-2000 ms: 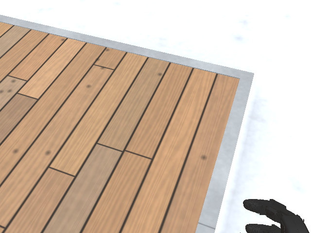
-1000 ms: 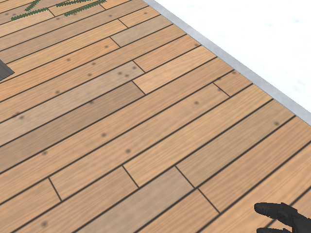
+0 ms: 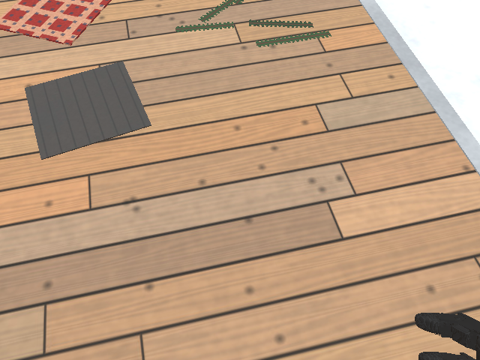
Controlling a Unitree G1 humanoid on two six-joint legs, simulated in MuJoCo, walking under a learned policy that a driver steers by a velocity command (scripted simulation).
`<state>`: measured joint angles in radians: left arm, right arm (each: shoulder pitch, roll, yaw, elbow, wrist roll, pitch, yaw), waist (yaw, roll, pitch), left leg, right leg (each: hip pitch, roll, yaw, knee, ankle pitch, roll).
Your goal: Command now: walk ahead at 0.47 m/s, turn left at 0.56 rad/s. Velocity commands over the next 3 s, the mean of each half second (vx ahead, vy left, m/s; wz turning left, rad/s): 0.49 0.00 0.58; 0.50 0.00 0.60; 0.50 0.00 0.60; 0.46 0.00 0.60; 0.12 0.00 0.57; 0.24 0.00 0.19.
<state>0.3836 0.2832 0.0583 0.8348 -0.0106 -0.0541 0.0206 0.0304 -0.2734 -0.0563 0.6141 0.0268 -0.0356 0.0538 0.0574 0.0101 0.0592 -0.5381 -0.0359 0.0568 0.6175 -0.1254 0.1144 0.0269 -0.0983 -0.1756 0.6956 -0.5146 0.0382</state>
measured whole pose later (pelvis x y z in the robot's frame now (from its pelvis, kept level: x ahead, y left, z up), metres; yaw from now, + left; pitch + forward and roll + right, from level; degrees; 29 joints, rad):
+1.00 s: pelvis +0.51 +0.12 +0.01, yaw +35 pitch +2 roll -2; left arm 0.35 0.31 0.08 0.82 -0.03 -0.05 0.02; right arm 0.04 -0.27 -0.06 0.59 0.02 -0.02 0.05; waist 0.07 0.01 0.05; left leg -0.51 0.01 0.03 0.59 -0.14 0.10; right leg 0.04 -0.09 -0.25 0.47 -0.47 0.05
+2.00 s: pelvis +0.84 +0.51 +0.01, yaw +71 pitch +2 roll -2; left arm 0.32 0.31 0.08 0.82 -0.02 -0.04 0.02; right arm 0.05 -0.29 -0.07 0.59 0.01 -0.02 0.04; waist 0.07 0.02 0.06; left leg -0.51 0.00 0.02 0.57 -0.08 0.08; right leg -0.01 -0.09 -0.22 0.59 -0.46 0.05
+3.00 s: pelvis +0.88 +0.70 +0.03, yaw +92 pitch +2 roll +0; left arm 0.23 0.31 0.06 0.71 -0.01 -0.07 -0.02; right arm 0.39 -0.25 -0.04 0.78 0.01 -0.05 0.00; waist -0.04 -0.05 -0.02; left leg -0.07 -0.03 -0.06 0.32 -0.28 0.04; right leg -0.53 -0.04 0.00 0.92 -0.30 0.00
